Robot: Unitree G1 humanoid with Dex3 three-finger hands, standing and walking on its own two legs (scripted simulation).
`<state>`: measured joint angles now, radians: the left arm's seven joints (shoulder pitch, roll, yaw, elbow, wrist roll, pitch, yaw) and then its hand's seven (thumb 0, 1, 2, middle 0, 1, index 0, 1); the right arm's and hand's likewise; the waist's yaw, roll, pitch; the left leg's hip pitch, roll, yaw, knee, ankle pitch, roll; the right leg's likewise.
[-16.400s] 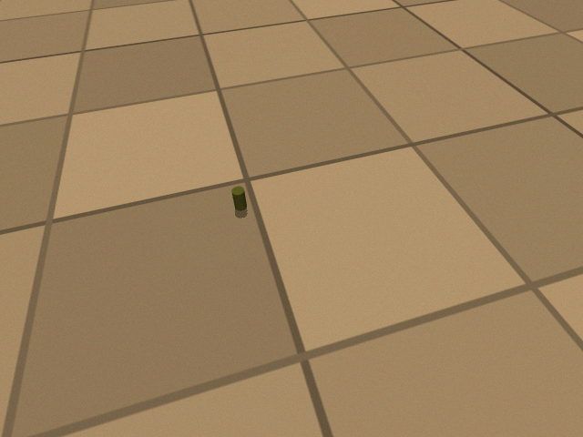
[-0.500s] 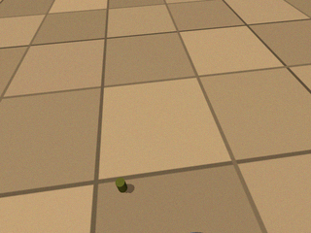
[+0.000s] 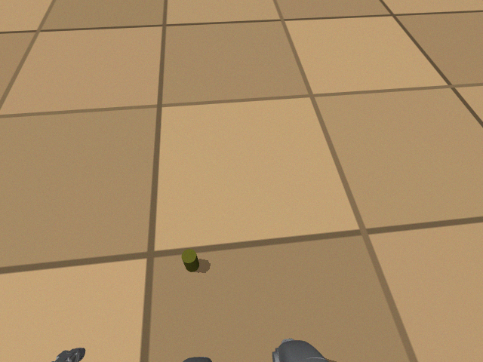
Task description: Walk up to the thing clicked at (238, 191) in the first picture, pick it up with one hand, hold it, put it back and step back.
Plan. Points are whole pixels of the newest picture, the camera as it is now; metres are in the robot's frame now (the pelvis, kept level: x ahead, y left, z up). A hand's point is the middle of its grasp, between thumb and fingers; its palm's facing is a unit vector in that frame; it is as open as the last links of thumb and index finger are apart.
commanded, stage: walk up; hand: left
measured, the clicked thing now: (190, 260) +0.53 +0.22 -0.70
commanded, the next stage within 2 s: none
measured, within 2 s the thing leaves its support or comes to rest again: neither
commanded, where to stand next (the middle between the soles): +0.12 +0.00 m, yaw -4 degrees
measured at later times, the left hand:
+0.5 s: hand out of the picture +0.10 +0.27 -0.15, palm faces -0.07 -0.93 -0.36, open 7.4 cm
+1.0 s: hand out of the picture +0.12 +0.23 -0.12, palm faces -0.09 -0.91 -0.41, open 7.4 cm
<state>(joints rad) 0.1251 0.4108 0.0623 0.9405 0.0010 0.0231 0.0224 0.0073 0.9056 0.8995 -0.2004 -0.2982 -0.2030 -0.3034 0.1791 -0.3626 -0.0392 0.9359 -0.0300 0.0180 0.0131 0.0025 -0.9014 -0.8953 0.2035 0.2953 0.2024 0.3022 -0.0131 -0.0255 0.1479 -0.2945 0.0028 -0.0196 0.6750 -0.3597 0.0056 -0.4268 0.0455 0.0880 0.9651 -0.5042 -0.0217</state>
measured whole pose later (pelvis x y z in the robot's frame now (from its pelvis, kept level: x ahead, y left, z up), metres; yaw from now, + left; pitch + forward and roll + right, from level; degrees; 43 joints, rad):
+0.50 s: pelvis +0.01 +0.00 +0.01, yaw -5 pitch -3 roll +0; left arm 0.18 0.41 0.05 0.98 -0.01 0.03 -0.01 0.01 0.91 0.90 -0.20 -0.30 -0.20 -0.30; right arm 0.12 -0.36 -0.02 0.94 -0.02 -0.04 0.00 0.00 -0.90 -0.90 0.20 0.30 0.20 0.30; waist 0.01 -0.04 0.11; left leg -0.30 0.03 0.05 0.59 -0.24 0.01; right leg -0.30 0.01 0.08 0.84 -0.53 -0.03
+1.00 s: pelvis +0.04 -0.04 +0.01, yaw -5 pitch -3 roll +0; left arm 0.24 0.37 0.06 0.98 0.04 -0.05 -0.02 0.01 0.90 0.90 -0.20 -0.30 -0.21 -0.30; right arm 0.28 -0.41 -0.05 1.02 -0.01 0.01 0.03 0.01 -0.90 -0.90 0.20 0.30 0.20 0.30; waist 0.00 0.03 0.05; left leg -0.37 -0.02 -0.07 0.84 -0.42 0.01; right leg -0.16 0.01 -0.03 0.53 -0.33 -0.04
